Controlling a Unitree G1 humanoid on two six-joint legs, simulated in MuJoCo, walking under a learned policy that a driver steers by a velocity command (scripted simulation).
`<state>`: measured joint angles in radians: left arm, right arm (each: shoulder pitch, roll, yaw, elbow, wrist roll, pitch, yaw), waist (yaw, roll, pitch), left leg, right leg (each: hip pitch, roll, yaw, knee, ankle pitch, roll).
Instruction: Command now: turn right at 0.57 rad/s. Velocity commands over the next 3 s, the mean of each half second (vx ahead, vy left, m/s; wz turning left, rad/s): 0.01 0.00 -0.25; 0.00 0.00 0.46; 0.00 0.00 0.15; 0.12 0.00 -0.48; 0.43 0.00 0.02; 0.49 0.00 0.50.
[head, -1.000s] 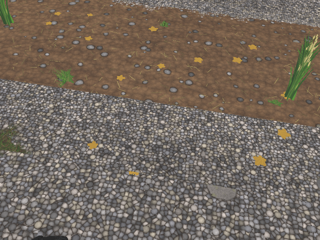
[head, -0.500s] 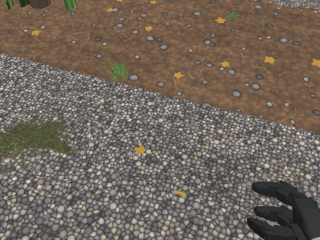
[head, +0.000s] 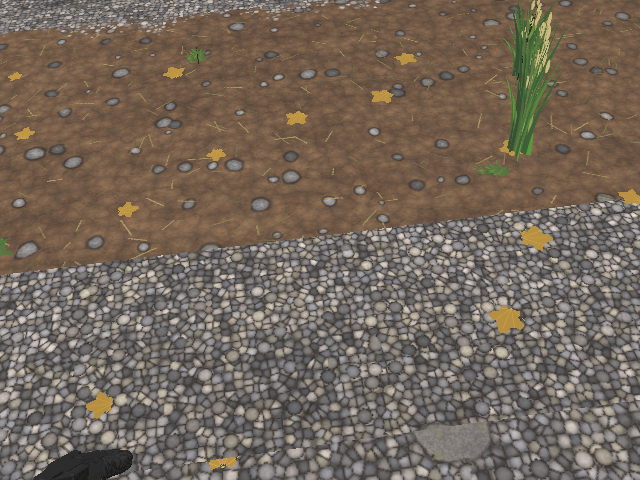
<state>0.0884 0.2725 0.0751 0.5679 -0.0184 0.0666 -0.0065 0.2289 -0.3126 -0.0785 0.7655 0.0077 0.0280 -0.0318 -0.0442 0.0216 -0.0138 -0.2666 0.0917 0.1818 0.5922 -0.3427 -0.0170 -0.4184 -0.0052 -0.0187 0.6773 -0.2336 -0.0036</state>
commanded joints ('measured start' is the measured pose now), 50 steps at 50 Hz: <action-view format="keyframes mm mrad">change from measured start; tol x16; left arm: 1 151 190 65 -41 -9 -9 13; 50 43 75 28 -12 21 -69 28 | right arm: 1 41 -55 -14 -59 -30 -1 14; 4 -182 -100 -21 -160 0 -28 8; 43 61 -198 -46 -220 -13 -17 67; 50 -99 -147 -37 -228 24 32 15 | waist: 1 48 -204 -77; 2 71 -387 -134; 5 90 -118 -93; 50 41 106 -112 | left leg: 1 -244 92 -44 266 -60 -8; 2 -563 -68 -93 600 -400 -82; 4 -649 -85 -270 748 -286 -67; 10 -414 -91 -258 627 80 -81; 21 64 -33 -260 -108 244 -19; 39 -184 -105 -380 146 390 94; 43 212 136 -1019 -203 390 349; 50 52 -42 -689 -151 392 206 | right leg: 1 382 -152 257 -209 373 -129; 2 530 -383 625 -222 635 -354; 3 512 -393 658 -285 562 -428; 7 249 -207 384 -263 456 -241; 19 32 -144 308 -347 -99 -181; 37 221 -195 155 -77 218 -134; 41 48 -27 -33 178 -2 3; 42 -164 87 2 371 -412 44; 44 -383 71 188 594 -452 49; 50 -92 73 122 211 -193 93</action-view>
